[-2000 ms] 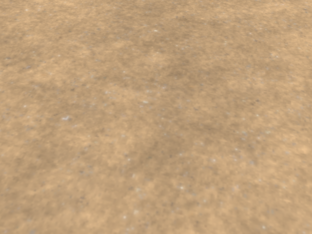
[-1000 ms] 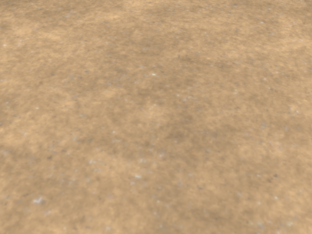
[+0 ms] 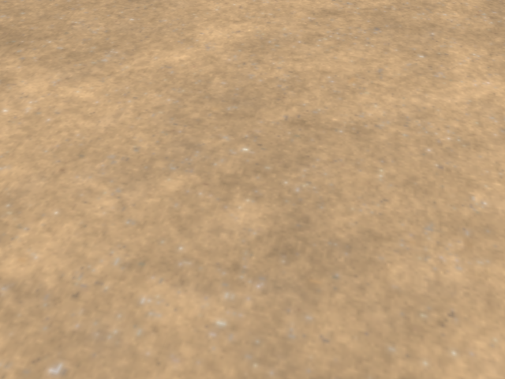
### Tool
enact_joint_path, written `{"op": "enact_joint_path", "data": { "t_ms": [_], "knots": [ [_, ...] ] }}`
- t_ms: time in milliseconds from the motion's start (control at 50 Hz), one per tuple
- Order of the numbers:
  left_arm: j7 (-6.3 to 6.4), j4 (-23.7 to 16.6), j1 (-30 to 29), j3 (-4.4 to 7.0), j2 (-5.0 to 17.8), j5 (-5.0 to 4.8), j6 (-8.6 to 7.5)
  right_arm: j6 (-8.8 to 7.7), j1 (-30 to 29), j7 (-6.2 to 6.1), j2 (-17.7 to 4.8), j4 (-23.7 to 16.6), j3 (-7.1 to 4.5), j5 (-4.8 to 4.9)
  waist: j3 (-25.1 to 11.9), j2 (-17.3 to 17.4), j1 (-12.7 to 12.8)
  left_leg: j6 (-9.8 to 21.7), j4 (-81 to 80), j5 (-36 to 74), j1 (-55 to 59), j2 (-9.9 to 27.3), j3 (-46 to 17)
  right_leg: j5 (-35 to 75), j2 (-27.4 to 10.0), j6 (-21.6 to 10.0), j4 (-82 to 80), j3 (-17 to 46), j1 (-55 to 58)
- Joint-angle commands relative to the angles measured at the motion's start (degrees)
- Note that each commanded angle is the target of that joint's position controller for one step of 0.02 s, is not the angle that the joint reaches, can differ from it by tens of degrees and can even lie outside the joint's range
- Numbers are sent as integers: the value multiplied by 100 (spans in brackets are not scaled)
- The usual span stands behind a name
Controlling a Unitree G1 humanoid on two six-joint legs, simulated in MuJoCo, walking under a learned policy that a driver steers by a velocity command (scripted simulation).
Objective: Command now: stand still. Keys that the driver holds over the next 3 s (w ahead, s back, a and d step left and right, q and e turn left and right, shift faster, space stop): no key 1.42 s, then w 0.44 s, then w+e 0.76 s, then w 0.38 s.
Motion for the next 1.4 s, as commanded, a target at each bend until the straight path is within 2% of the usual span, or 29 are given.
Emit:
{"op": "enact_joint_path", "data": {
  "t_ms": [20, 560, 1400],
  "knots": [
    [20, -61, 411, 71, 506, 0, -27, -36, 53, -18, -560, -127, -82, -2, -24, -59, -6, 234, -302, 932, 660, 146, -142, 725, -159, -96, -658, 130, -781],
    [31, -26, 851, 19, 368, -15, -50, -46, 378, -40, -451, -5, -25, 11, 78, -42, -12, 218, -325, 795, 577, 129, -152, 583, -126, -98, -695, 96, -853],
    [20, -95, 1146, 16, 269, -28, -65, -47, 657, -66, -366, -26, -9, 27, 136, -55, -9, 179, -255, 943, 588, 125, -132, 759, -118, -117, -690, 109, -837]
  ]
}}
